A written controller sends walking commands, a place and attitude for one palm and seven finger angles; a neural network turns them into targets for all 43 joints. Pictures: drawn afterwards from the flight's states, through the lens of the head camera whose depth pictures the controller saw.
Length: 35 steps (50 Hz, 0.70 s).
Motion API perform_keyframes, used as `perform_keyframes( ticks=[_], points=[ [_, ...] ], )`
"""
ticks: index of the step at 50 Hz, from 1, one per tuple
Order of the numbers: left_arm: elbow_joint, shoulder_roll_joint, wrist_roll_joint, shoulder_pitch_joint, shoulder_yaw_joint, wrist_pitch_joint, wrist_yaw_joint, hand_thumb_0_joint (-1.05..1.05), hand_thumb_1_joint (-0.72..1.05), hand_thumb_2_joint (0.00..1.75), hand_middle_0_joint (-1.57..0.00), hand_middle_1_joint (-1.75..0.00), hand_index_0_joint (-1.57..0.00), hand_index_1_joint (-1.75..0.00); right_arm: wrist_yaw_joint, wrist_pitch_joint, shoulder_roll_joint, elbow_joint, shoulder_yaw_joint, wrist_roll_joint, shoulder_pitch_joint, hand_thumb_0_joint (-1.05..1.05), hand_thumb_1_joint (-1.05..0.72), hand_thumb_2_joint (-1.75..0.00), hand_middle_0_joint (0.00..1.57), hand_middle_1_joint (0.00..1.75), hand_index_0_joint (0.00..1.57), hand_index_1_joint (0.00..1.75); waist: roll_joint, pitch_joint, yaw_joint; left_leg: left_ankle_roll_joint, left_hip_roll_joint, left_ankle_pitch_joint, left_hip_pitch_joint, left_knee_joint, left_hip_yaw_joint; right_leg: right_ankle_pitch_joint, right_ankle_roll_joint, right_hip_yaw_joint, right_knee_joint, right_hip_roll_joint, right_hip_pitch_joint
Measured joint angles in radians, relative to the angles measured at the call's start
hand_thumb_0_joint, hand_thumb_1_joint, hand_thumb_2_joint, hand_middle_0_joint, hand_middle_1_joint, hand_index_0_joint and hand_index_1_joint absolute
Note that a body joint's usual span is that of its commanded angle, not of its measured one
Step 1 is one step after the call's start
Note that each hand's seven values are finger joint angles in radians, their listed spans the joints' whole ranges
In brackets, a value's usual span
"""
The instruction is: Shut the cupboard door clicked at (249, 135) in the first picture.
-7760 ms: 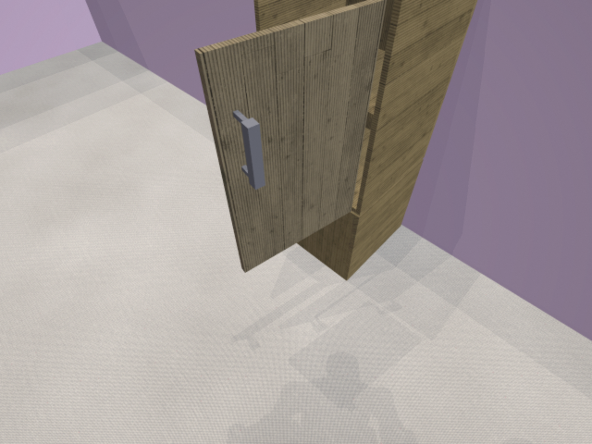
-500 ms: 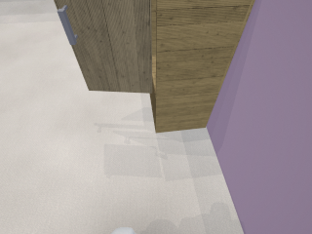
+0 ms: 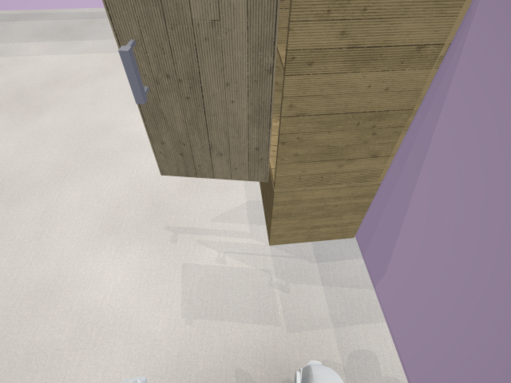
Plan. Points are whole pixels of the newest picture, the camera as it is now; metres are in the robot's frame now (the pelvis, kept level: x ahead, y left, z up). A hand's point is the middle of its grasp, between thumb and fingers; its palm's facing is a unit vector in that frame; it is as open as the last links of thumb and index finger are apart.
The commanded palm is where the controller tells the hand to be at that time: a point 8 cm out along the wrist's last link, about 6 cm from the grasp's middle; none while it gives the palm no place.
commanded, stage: take the last steps up to it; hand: left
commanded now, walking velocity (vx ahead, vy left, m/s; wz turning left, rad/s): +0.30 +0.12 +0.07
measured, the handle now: (136, 72) +0.78 +0.32 +0.06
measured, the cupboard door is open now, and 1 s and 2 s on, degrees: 79 79 79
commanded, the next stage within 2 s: come to a stop and stand still in 0.66 s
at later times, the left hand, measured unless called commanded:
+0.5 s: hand out of the picture +0.12 +0.18 -0.16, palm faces +0.15 -0.96 -0.22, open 7.2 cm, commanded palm none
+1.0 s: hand (143, 258) +0.39 +0.27 -0.17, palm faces +0.02 -0.97 -0.25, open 7.3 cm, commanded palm none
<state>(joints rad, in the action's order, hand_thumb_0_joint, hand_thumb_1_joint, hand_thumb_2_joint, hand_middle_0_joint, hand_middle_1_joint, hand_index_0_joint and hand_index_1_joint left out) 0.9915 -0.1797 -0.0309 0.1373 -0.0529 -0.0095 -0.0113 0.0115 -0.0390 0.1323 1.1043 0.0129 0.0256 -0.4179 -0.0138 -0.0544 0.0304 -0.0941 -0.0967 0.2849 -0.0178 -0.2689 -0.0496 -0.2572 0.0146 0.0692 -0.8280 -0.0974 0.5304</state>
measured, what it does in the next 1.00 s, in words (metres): walks ahead: right foot, then left foot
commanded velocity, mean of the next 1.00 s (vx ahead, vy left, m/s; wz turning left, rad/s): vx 0.11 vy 0.06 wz -0.01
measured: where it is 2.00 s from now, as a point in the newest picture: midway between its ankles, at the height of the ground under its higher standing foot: (238, 361)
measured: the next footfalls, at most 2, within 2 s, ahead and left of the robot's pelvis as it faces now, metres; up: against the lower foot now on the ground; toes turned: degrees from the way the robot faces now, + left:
right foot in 0.12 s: +0.16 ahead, -0.11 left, +0.00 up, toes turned -6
left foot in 0.62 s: +0.34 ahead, +0.18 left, +0.00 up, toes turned +4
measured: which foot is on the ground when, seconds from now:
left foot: down 0.00-0.12, up 0.14-0.60, down 0.62-1.00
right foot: up 0.00-0.10, down 0.12-0.62, up 0.64-0.90, down 0.92-1.00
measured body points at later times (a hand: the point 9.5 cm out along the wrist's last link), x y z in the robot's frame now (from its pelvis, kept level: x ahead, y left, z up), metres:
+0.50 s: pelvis +0.18 +0.01 +0.01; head +0.21 +0.00 +0.46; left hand +0.12 +0.24 -0.14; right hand +0.28 -0.22 -0.15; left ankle +0.27 +0.18 -0.69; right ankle +0.12 -0.10 -0.74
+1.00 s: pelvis +0.33 +0.08 -0.01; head +0.36 +0.07 +0.44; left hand +0.39 +0.32 -0.15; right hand +0.35 -0.15 -0.17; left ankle +0.30 +0.18 -0.74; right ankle +0.34 -0.02 -0.74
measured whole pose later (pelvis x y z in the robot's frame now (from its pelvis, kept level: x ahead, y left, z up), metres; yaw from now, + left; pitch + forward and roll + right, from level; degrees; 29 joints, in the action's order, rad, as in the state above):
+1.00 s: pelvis +0.33 +0.08 -0.01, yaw +1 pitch +1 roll +1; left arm 1.02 -0.18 -0.03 0.17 -0.03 0.02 0.03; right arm 0.02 0.01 0.18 1.08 0.03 0.01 -0.21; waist 0.00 -0.06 0.01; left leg -0.01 0.01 0.32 0.22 -0.54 -0.16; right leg -0.30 -0.03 0.07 -0.60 -0.04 0.32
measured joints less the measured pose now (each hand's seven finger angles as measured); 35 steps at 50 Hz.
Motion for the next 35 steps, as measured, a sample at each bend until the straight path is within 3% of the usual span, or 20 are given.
perform_keyframes(
  ticks=[5, 7, 10, 13, 17, 20, 24, 28, 30, 32, 35],
  points=[
    [-0.032, 0.03, 0.001, -0.042, 0.008, 0.019, -0.001, 0.0, 0.91, 0.9, -0.19, -0.3, -0.2, -0.29, 0.004, 0.001, 0.001, 0.044, 0.002, 0.002, -0.053, 0.0, -0.91, -0.9, 0.2, 0.3, 0.2, 0.3, 0.021, -0.012, 0.021, 0.017, 0.0, 0.096, -0.029, -0.068, 0.001, -0.007, -0.039, 0.028, 0.172, 0.043, -0.103],
    [-0.046, 0.042, -0.001, -0.051, 0.01, 0.048, 0.002, 0.0, 0.91, 0.9, -0.19, -0.3, -0.2, -0.29, 0.001, 0.006, 0.0, 0.061, 0.006, -0.009, -0.062, 0.0, -0.91, -0.9, 0.2, 0.3, 0.2, 0.3, 0.038, -0.027, 0.018, 0.028, 0.017, 0.169, 0.036, -0.262, 0.01, 0.04, -0.076, 0.048, 0.207, 0.056, -0.149],
    [-0.048, 0.059, 0.008, -0.028, 0.011, 0.07, 0.011, 0.0, 0.91, 0.9, -0.2, -0.3, -0.2, -0.29, -0.008, 0.027, 0.007, 0.065, 0.018, -0.01, -0.036, 0.01, -0.91, -0.9, 0.2, 0.3, 0.2, 0.3, 0.047, -0.039, 0.014, 0.05, 0.043, 0.171, 0.241, -0.726, 0.026, -0.019, -0.082, 0.081, 0.205, 0.052, -0.206],
    [-0.024, 0.068, 0.018, 0.03, -0.007, 0.082, 0.03, -0.01, 0.92, 0.9, -0.2, -0.3, -0.2, -0.3, -0.015, 0.043, 0.023, 0.039, 0.033, -0.001, 0.022, 0.01, -0.91, -0.9, 0.2, 0.3, 0.19, 0.3, 0.047, -0.023, 0.003, 0.075, 0.105, 0.047, 0.411, -0.866, 0.028, -0.002, -0.068, 0.091, 0.305, 0.059, -0.277],
    [0.017, 0.029, 0.013, 0.098, -0.026, 0.097, 0.038, -0.03, 0.96, 0.9, -0.2, -0.3, -0.2, -0.3, -0.023, 0.043, 0.039, -0.013, 0.046, 0.006, 0.106, 0.01, -0.91, -0.9, 0.19, 0.3, 0.19, 0.3, 0.039, 0.0, -0.013, 0.113, 0.179, -0.063, 0.551, -0.784, 0.038, 0.025, -0.065, 0.097, 0.43, 0.063, -0.356],
    [0.062, 0.019, 0.008, 0.152, -0.015, 0.097, 0.029, -0.03, 0.96, 0.9, -0.2, -0.3, -0.2, -0.29, -0.032, 0.041, 0.053, -0.048, 0.052, 0.005, 0.169, 0.0, -0.91, -0.9, 0.19, 0.3, 0.19, 0.3, 0.035, 0.007, -0.026, 0.132, 0.204, -0.11, 0.593, -0.681, 0.032, 0.024, -0.051, 0.095, 0.485, 0.055, -0.408],
    [0.11, 0.027, 0.003, 0.215, 0.001, 0.09, 0.02, -0.01, 0.94, 0.9, -0.19, -0.3, -0.2, -0.29, -0.045, 0.039, 0.069, -0.08, 0.05, 0.001, 0.243, 0.0, -0.91, -0.9, 0.19, 0.3, 0.19, 0.3, 0.029, 0.006, -0.053, 0.139, 0.204, -0.143, 0.581, -0.517, 0.003, -0.006, -0.021, 0.096, 0.511, 0.034, -0.467],
    [0.14, 0.037, -0.002, 0.261, 0.007, 0.076, 0.019, -0.01, 0.92, 0.9, -0.2, -0.3, -0.2, -0.29, -0.053, 0.03, 0.075, -0.102, 0.041, -0.002, 0.304, 0.0, -0.91, -0.9, 0.19, 0.3, 0.19, 0.3, 0.014, -0.007, -0.09, 0.122, 0.17, -0.111, 0.505, -0.365, -0.027, -0.068, 0.021, 0.095, 0.482, 0.004, -0.507],
    [0.15, 0.04, -0.001, 0.287, 0.006, 0.066, 0.02, 0.0, 0.92, 0.9, -0.2, -0.3, -0.2, -0.29, -0.052, 0.013, 0.075, -0.116, 0.032, 0.0, 0.323, 0.0, -0.91, -0.9, 0.19, 0.3, 0.19, 0.3, 0.005, -0.009, -0.099, 0.108, 0.148, -0.118, 0.429, -0.262, -0.044, -0.128, 0.042, 0.087, 0.411, -0.015, -0.503],
    [0.157, 0.039, 0.004, 0.296, 0.006, 0.049, 0.02, 0.0, 0.91, 0.9, -0.2, -0.3, -0.2, -0.29, -0.041, -0.011, 0.071, -0.132, 0.028, 0.007, 0.336, 0.0, -0.91, -0.9, 0.19, 0.3, 0.19, 0.3, 0.0, -0.016, -0.094, 0.075, 0.141, -0.169, 0.414, -0.277, -0.05, -0.223, 0.016, 0.057, 0.19, -0.028, -0.425],
    [0.151, 0.024, 0.007, 0.25, 0.007, 0.025, 0.027, 0.0, 0.91, 0.9, -0.2, -0.3, -0.2, -0.29, -0.02, -0.016, 0.043, -0.14, 0.014, 0.006, 0.335, 0.0, -0.91, -0.9, 0.19, 0.3, 0.19, 0.3, -0.032, -0.033, -0.099, 0.055, 0.124, -0.062, 0.395, -0.328, -0.081, -0.277, -0.027, -0.018, -0.205, -0.007, -0.242]
  ],
)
